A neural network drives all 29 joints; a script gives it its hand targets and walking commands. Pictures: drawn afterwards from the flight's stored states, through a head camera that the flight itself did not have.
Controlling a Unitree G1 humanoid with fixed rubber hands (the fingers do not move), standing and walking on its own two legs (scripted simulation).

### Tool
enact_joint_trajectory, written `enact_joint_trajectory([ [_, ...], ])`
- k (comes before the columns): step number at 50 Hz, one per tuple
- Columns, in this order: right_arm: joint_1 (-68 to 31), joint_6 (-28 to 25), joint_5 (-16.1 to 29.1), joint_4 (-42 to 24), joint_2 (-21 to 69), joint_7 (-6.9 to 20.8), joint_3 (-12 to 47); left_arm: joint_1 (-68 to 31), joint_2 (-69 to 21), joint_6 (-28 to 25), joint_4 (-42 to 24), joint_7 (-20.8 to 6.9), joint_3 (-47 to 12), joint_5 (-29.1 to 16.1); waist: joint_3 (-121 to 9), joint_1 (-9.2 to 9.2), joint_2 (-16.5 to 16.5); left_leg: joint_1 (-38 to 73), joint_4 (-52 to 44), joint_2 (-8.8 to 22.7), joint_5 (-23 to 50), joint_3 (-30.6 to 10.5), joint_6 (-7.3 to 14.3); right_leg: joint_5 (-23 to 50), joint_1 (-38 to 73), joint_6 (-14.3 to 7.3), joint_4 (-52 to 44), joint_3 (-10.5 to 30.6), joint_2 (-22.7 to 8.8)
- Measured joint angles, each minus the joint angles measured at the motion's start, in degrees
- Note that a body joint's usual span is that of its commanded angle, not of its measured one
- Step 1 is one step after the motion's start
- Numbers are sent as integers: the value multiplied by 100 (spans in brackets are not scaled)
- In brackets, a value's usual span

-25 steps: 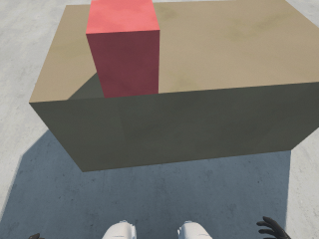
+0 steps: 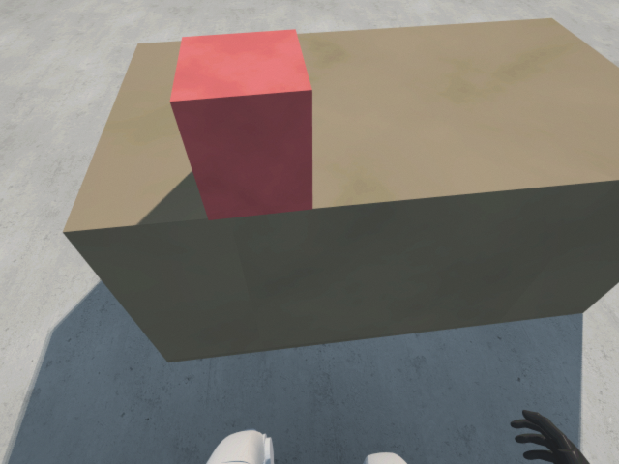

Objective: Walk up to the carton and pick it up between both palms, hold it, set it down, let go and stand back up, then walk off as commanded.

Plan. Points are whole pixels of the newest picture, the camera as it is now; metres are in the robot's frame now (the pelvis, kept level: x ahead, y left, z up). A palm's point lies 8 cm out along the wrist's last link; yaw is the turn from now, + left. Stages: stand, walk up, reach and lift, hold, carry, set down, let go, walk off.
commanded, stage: walk up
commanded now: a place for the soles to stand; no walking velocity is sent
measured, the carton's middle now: (250, 127) +0.66 +0.10 +0.06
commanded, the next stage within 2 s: none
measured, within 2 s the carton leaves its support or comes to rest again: neither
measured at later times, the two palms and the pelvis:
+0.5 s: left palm (28, 433) +0.18 +0.36 -0.06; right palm (515, 434) +0.17 -0.27 -0.08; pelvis +0.10 +0.04 +0.02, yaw +1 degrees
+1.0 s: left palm (22, 391) +0.24 +0.41 -0.08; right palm (458, 363) +0.27 -0.22 -0.09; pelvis +0.17 +0.09 +0.00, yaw +1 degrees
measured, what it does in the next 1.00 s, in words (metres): walks ahead: left foot, then right foot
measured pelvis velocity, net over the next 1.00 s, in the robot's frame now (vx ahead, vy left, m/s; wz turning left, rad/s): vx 0.17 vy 0.09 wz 0.03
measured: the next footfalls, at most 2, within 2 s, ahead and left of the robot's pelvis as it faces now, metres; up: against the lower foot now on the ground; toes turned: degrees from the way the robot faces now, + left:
left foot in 0.08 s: +0.13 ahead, +0.12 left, +0.00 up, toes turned +8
right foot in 0.54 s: +0.25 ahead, -0.11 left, +0.00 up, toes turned +3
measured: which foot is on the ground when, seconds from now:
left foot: up 0.00-0.06, down 0.08-0.56, up 0.58-0.80, down 0.82-1.00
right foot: down 0.00-0.10, up 0.12-0.52, down 0.54-0.84, up 0.86-1.00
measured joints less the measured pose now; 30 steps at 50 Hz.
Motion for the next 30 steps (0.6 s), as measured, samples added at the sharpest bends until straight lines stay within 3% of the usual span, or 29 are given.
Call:
enact_joint_trajectory([
  [3,-9,-28,0,-1,-72,41,1,26,0,0,-2,7,0,0,-23,-3,61,-8,-377,86,126,-9,-19,-166,170,0,-1,-2,-76],
  [6,127,-198,0,1,-75,29,-18,-197,-4,3,0,-11,1,0,-58,-6,42,57,-742,-14,801,20,23,-237,106,0,384,-3,-194],
  [10,370,-263,1,0,190,-65,-16,-560,21,3,-3,-26,0,0,-60,-7,-109,389,-995,-161,639,121,132,93,-425,0,1532,-5,-32],
  [17,792,-316,0,2,505,-121,-17,-886,23,13,-2,-94,0,0,6,-3,-368,1110,-1728,-364,745,227,204,536,-931,0,1537,1,-63],
  [26,909,-132,0,2,458,-84,-17,-939,27,31,-4,-61,1,0,47,2,-411,1428,-1824,-481,486,251,159,638,-910,-5,-55,-5,-197],
  [28,866,-52,0,4,437,-65,-19,-862,35,-29,-2,34,2,0,113,2,-377,1391,-1484,-430,314,247,123,1083,-688,-29,-526,-14,-137],
  [30,743,95,-1,7,420,-65,-20,-707,23,-40,11,101,0,0,174,7,-313,1131,-596,-418,142,145,116,1213,-668,30,-313,-20,-87],
])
